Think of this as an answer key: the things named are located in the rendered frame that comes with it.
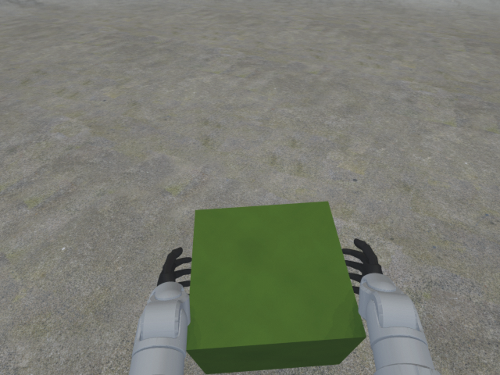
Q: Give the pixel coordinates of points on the carton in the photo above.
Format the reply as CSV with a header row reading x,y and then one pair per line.
x,y
270,290

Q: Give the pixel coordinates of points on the left robot forearm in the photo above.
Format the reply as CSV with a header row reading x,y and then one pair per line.
x,y
161,338

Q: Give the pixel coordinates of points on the right robot forearm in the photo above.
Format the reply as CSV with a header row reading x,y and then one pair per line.
x,y
396,334

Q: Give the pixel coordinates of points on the robot right hand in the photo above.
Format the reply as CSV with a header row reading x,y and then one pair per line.
x,y
369,261

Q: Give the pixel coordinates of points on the robot left hand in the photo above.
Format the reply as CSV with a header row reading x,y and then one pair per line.
x,y
168,274

